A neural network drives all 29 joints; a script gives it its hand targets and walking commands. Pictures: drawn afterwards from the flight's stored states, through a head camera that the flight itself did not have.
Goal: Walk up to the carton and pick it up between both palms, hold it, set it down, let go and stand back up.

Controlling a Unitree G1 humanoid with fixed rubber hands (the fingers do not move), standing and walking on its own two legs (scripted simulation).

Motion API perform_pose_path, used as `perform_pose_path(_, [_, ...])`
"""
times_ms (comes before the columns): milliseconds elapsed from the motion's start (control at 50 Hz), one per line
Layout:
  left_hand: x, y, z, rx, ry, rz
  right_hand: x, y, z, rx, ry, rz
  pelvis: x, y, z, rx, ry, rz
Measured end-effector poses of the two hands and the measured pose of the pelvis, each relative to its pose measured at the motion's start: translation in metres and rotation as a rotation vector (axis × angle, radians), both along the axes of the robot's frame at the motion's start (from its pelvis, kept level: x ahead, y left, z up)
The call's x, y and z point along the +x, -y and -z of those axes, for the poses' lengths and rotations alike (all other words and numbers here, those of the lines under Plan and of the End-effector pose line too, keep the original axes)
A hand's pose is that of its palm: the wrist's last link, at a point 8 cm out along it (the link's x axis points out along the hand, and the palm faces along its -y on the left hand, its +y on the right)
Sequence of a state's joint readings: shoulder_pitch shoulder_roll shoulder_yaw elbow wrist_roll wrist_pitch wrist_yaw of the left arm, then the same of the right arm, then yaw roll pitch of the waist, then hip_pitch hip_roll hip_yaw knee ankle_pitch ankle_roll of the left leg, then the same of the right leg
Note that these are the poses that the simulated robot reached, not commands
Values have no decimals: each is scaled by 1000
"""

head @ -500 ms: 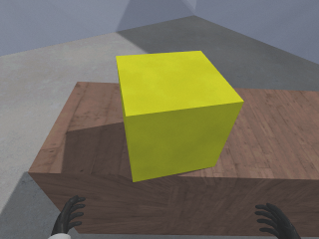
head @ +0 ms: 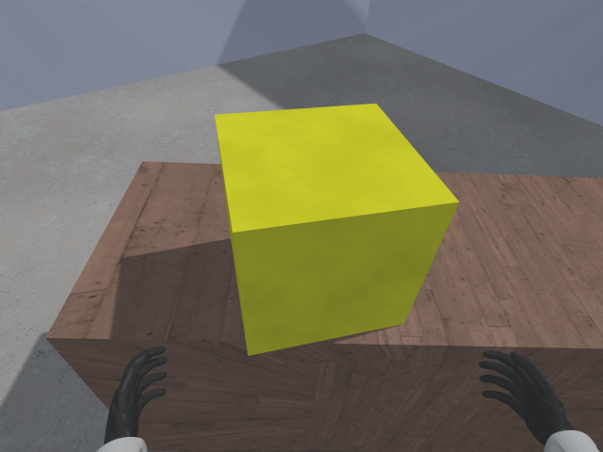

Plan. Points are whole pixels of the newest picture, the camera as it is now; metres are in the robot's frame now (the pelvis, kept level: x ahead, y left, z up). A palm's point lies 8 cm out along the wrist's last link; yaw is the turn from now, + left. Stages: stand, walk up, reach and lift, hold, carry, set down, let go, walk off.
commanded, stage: reach and lift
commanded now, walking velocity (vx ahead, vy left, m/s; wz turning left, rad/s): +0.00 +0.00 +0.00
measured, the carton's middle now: (314, 224) +0.50 -0.03 +0.04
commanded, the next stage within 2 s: none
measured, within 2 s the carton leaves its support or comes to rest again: neither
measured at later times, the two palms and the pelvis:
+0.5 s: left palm (135, 388) +0.22 +0.20 +0.04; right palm (541, 365) +0.25 -0.31 +0.04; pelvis +0.01 +0.00 +0.00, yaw +0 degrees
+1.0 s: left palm (143, 320) +0.28 +0.19 +0.10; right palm (536, 291) +0.32 -0.31 +0.10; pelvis +0.01 +0.00 +0.01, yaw +0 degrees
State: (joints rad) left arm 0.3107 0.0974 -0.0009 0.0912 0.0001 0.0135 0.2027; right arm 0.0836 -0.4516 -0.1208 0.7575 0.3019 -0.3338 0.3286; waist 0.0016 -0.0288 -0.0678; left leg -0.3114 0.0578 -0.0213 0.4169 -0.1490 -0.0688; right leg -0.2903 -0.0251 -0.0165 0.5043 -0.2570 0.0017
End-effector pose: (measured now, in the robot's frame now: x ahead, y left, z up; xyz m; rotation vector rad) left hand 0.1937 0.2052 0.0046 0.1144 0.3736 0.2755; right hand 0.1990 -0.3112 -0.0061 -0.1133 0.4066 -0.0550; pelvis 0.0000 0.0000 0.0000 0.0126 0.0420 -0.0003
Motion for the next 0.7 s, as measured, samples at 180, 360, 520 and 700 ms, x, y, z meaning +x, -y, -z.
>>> perform_pose_path(180, [6, 6, -12, -11, 49, -19, 9, 6, -15, 1, 54, -17, 2, 2, 0, 0, -4, 2])
perform_pose_path(360, [13, 8, -18, -16, 25, -30, 26, 7, -28, 11, 61, -26, 6, 4, -1, 2, -12, 5])
perform_pose_path(520, [30, 10, -33, -17, 43, -21, 53, 1, -43, 19, 98, -35, 11, 4, -2, 2, -23, 5])
perform_pose_path(700, [53, 14, -54, -16, 70, -5, 80, 2, -61, 17, 122, -24, 16, 4, -3, 2, -37, 4])
